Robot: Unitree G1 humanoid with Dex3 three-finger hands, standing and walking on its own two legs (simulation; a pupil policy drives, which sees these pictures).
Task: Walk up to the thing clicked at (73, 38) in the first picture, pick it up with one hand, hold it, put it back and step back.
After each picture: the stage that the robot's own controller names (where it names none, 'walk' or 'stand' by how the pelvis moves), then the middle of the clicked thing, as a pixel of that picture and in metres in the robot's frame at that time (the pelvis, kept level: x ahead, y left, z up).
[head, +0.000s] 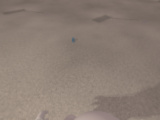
stand; (73, 40) +1.87 +0.45 -0.72
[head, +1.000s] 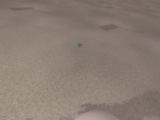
walk; (79, 45) +1.77 +0.20 -0.70
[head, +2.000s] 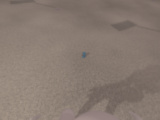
walk; (84, 55) +1.18 +0.08 -0.71
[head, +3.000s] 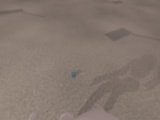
walk; (73, 74) +0.77 +0.19 -0.71
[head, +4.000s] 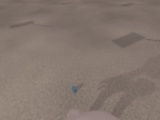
walk; (74, 89) +0.55 +0.25 -0.69
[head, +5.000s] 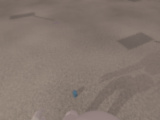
stand; (74, 93) +0.43 +0.19 -0.70
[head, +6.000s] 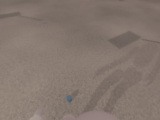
stand; (69, 98) +0.35 +0.22 -0.71
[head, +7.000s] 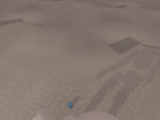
stand; (70, 105) +0.33 +0.20 -0.72
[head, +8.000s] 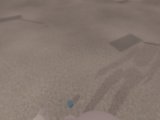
stand; (70, 104) +0.31 +0.20 -0.73
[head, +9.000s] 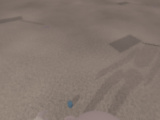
stand; (70, 104) +0.32 +0.20 -0.73
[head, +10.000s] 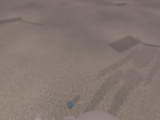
stand; (69, 105) +0.31 +0.20 -0.73
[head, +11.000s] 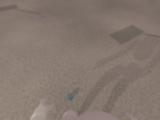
go down; (70, 96) +0.33 +0.20 -0.71
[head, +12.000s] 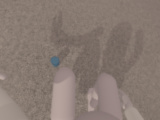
go down; (55, 62) +0.38 +0.26 -0.29
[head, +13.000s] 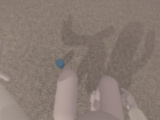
close in; (60, 64) +0.37 +0.26 -0.30
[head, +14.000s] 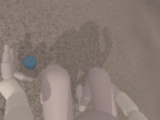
close in; (30, 63) +0.34 +0.30 -0.21
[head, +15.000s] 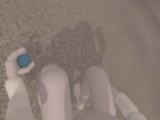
close; (25, 62) +0.35 +0.31 -0.21
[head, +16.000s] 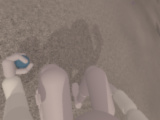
lift; (22, 63) +0.34 +0.31 -0.22
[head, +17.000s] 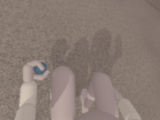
lift; (40, 69) +0.28 +0.30 -0.15
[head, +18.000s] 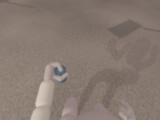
lift; (61, 74) +0.32 +0.19 +0.02
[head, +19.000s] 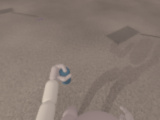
hold; (65, 76) +0.32 +0.17 +0.00
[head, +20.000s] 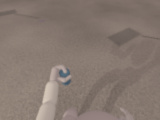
hold; (65, 76) +0.32 +0.17 +0.00
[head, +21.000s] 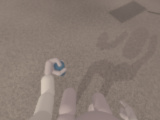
crouch; (60, 68) +0.37 +0.21 -0.06
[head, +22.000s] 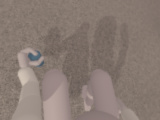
lower; (37, 59) +0.39 +0.29 -0.17
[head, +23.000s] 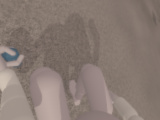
lower; (13, 58) +0.39 +0.31 -0.22
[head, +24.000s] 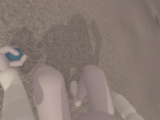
lower; (16, 57) +0.38 +0.32 -0.21
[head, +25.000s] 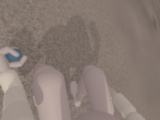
lower; (16, 58) +0.37 +0.32 -0.21
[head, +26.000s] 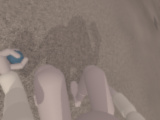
lower; (17, 60) +0.36 +0.32 -0.21
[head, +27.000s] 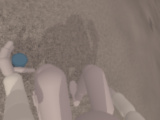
withdraw; (19, 61) +0.35 +0.30 -0.22
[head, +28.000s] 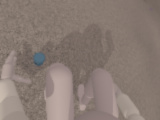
stand; (39, 59) +0.36 +0.29 -0.23
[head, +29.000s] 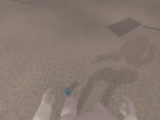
stand; (67, 91) +0.35 +0.20 -0.59
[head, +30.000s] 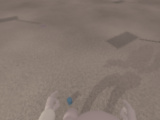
stand; (69, 101) +0.36 +0.20 -0.66
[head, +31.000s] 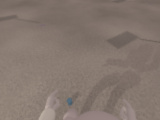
stand; (69, 101) +0.34 +0.20 -0.67
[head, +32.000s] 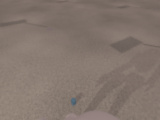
stand; (73, 101) +0.38 +0.18 -0.72
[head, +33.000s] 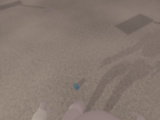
walk; (76, 86) +0.41 +0.19 -0.70
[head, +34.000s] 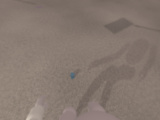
walk; (72, 75) +0.61 +0.16 -0.71
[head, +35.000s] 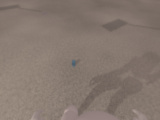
stand; (73, 63) +0.93 +0.27 -0.70
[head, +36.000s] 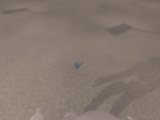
stand; (76, 65) +0.95 +0.22 -0.72
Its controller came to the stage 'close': yes
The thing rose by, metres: 0.71
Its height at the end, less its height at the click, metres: +0.00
